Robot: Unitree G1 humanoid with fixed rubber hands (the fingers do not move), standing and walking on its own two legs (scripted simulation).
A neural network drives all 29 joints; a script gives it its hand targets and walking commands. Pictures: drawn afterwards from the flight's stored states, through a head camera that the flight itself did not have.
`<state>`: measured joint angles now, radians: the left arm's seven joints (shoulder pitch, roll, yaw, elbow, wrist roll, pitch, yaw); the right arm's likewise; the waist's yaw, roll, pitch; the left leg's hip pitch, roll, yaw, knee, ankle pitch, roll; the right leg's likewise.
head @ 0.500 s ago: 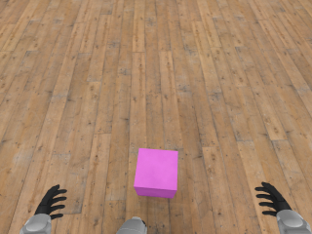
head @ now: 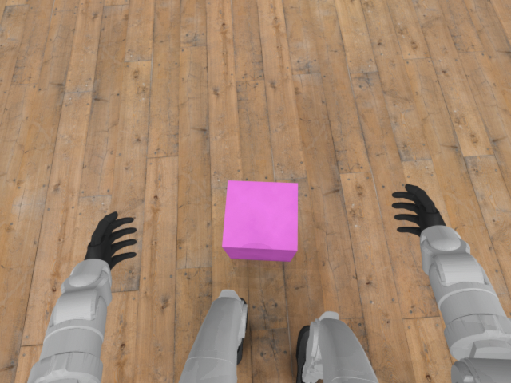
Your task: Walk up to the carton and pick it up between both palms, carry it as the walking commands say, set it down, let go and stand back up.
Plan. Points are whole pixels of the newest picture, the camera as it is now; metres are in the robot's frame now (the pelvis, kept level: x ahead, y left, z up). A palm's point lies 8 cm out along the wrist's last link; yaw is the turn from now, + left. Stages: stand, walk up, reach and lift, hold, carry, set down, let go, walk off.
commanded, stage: reach and lift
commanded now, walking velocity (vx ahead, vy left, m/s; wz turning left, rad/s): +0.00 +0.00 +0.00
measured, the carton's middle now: (261, 224) +0.46 +0.08 -0.57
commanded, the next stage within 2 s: none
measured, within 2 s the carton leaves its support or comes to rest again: neither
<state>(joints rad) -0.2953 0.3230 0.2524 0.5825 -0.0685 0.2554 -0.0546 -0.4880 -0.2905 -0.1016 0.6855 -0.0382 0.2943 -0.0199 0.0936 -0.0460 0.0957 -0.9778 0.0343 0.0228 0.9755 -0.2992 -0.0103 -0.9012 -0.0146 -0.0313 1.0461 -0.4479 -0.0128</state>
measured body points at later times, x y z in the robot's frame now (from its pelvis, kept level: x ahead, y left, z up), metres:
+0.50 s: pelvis -0.02 +0.02 -0.04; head +0.25 +0.04 +0.32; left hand +0.43 +0.28 -0.14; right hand +0.47 -0.15 -0.13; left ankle +0.09 +0.13 -0.66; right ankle +0.03 -0.11 -0.66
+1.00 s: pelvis -0.01 +0.02 -0.08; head +0.30 +0.04 +0.24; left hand +0.47 +0.27 -0.21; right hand +0.50 -0.13 -0.21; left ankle +0.09 +0.13 -0.66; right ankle +0.03 -0.11 -0.66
